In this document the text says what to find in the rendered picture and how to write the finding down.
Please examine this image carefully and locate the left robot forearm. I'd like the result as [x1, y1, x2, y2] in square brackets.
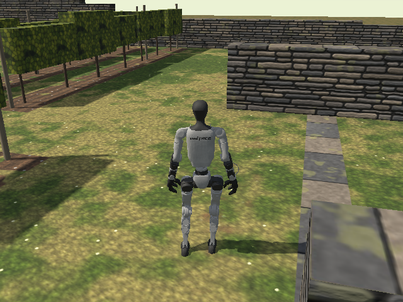
[168, 153, 179, 180]

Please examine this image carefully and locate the robot right upper arm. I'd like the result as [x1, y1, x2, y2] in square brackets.
[213, 127, 230, 162]

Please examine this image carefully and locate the humanoid robot torso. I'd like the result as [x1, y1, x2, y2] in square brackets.
[186, 124, 215, 189]

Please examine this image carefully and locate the robot left hand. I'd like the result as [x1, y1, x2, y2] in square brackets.
[167, 178, 181, 193]

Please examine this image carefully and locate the robot right foot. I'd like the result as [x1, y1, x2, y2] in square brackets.
[208, 239, 217, 254]

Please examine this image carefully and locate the robot left upper arm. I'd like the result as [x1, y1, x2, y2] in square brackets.
[173, 127, 188, 162]

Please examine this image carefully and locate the right robot forearm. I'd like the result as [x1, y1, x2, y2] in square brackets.
[224, 153, 236, 181]

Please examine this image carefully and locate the robot right hand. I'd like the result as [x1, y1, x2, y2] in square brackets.
[224, 179, 238, 195]

